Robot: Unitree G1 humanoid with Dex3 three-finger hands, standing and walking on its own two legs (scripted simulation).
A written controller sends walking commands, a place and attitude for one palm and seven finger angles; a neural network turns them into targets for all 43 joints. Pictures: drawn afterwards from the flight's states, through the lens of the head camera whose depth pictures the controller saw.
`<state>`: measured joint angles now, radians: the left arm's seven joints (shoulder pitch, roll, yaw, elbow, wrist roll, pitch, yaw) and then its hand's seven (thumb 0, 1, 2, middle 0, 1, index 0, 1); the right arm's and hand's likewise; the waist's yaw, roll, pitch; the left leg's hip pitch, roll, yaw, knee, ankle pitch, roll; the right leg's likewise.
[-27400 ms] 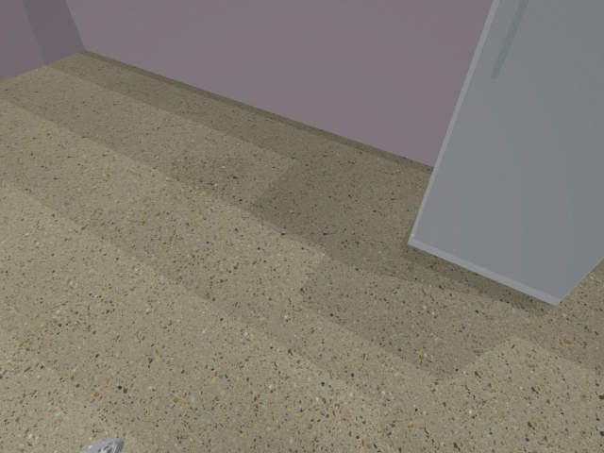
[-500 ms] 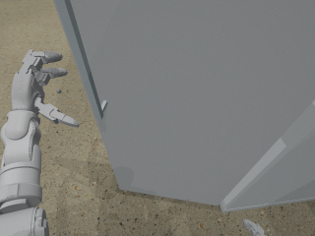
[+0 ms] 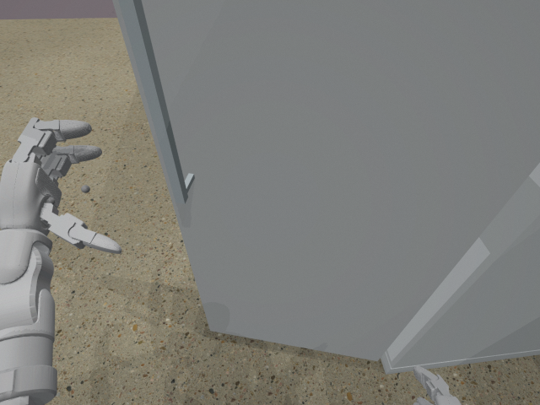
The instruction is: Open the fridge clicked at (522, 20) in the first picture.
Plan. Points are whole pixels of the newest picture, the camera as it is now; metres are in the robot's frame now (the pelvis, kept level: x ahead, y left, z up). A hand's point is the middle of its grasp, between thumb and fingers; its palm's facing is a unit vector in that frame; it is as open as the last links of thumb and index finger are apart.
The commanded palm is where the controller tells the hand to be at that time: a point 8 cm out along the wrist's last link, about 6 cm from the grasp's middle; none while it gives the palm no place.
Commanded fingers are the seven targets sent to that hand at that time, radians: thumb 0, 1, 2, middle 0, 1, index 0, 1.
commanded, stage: slip the hand off the handle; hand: left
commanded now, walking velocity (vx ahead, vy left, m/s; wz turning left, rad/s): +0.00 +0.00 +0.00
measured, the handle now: (156, 68) +0.44 +0.19 +0.29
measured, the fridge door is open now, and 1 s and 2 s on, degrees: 74 74 74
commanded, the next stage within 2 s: draw the hand back to the body in 0.42 s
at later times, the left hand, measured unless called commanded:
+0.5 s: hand (56, 219) +0.27 +0.28 +0.18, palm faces +0.23 -0.96 -0.17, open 14.7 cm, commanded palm +0.24 +0.31 +0.19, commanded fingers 0.00 -0.55 0.20 -0.25 -1.15 -0.25 -1.15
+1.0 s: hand (49, 256) +0.23 +0.27 +0.17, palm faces +0.09 -1.00 -0.01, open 14.7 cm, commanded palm +0.20 +0.31 +0.19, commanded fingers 0.00 -0.41 0.27 -0.25 -1.07 -0.25 -1.07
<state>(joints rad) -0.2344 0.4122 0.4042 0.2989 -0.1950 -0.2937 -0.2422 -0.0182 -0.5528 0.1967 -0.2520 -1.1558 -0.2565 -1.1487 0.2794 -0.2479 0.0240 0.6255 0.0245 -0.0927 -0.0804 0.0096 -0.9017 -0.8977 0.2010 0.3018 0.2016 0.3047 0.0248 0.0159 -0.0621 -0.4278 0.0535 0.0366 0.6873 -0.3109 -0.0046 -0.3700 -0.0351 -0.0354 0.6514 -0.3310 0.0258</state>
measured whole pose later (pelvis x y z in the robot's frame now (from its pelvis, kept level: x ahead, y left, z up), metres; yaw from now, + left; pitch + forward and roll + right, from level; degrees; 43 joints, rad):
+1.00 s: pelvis +0.01 +0.00 +0.01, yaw +2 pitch -2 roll -1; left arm 0.06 0.42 0.44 -0.01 -0.38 0.23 -0.46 -0.02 -0.55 0.20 -0.25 -1.15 -0.25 -1.15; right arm 0.23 -0.28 0.07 0.57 0.07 -0.23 -0.11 0.01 -0.90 -0.90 0.20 0.30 0.20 0.30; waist 0.09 0.05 -0.06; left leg -0.26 0.04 0.01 0.58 -0.28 -0.01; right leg -0.18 -0.04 -0.07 0.54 -0.31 0.02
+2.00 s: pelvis +0.02 -0.01 +0.02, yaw +1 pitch -5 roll +0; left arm 0.39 0.33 0.34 -0.33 -0.06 -0.05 0.10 0.01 0.86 0.88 -0.21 -0.32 -0.21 -0.32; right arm 0.19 -0.22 0.03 0.66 -0.03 -0.15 -0.10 0.01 -0.90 -0.90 0.20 0.30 0.20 0.30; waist 0.10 0.04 0.02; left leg -0.10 0.04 0.03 0.42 -0.22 -0.01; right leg -0.05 -0.04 -0.05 0.40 -0.25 0.02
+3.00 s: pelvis -0.11 +0.02 +0.00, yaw +5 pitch -3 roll -2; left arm 0.49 0.38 0.42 -0.53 -0.01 -0.26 0.15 0.01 0.89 0.90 -0.21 -0.31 -0.21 -0.30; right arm 0.22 -0.22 0.01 0.61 -0.02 -0.11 -0.07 0.01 -0.90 -0.90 0.20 0.30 0.20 0.31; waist 0.04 -0.02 0.05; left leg -0.49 0.00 0.01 0.69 -0.35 0.03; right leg -0.38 -0.02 0.02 0.58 -0.16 0.04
